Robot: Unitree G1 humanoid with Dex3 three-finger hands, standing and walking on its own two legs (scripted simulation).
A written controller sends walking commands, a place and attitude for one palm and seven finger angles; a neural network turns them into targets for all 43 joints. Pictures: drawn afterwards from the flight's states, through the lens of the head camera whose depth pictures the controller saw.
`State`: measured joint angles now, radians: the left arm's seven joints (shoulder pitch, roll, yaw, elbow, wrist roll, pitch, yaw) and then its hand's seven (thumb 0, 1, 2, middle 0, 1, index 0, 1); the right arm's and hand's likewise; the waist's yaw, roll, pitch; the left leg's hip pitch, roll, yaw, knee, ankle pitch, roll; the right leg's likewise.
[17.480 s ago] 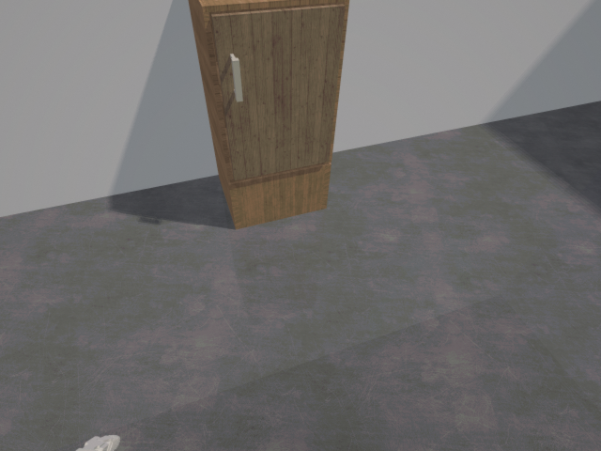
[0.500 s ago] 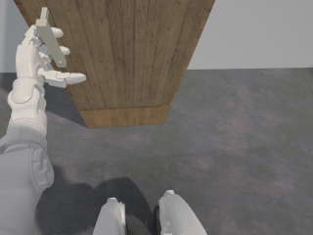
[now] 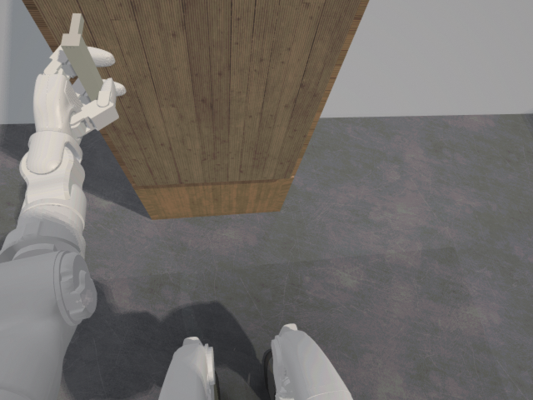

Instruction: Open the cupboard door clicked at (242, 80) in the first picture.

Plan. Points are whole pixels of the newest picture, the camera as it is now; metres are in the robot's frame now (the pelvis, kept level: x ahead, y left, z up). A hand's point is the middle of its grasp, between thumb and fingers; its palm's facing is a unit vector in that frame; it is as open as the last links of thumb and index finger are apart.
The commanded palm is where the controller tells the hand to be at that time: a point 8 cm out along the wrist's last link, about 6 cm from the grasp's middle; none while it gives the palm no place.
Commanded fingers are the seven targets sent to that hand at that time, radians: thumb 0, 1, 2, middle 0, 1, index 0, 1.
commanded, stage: pull the door open along its arc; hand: left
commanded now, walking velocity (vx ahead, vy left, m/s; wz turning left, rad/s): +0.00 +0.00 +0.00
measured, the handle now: (92, 68) +0.58 +0.20 +0.07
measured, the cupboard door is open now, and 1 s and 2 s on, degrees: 0 42 41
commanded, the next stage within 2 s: open thumb and fingers to let go in 0.96 s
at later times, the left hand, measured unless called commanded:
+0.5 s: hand (119, 153) +0.45 +0.16 +0.06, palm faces -0.01 -1.00 +0.01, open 5.8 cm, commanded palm +0.39 +0.21 +0.05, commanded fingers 0.00 0.90 0.90 -0.40 -1.35 -0.40 -1.35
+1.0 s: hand (216, 259) +0.30 +0.04 +0.06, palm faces +0.36 -0.93 +0.00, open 6.1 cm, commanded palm +0.25 +0.11 +0.05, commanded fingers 0.00 0.90 0.90 -0.40 -1.35 -0.40 -1.35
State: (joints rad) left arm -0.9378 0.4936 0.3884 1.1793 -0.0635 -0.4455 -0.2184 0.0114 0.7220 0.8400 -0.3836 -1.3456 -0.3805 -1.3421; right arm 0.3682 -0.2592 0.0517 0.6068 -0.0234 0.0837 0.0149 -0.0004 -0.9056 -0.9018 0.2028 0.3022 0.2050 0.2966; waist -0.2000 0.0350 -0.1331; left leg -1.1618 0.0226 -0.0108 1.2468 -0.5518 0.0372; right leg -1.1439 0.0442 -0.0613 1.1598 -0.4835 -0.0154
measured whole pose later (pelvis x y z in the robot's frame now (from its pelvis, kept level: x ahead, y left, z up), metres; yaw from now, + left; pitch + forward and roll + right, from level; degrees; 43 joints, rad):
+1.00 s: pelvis +0.02 -0.05 +0.03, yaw +3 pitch +16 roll +1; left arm 0.17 -0.10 -0.20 0.22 0.12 -0.42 0.50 0.01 0.63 0.71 -0.37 -1.31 -0.40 -1.34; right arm 0.16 -0.14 0.02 0.52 -0.07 0.03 0.03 0.00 -0.91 -0.90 0.20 0.30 0.20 0.30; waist -0.01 -0.01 -0.19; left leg -0.82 0.00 -0.02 1.08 -0.54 -0.03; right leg -0.84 0.03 -0.06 1.09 -0.53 -0.08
